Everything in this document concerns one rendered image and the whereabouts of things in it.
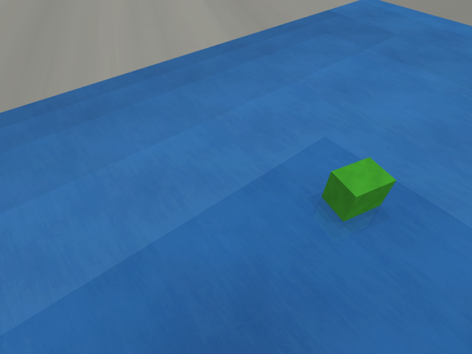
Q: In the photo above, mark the carton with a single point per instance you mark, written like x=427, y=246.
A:
x=357, y=188

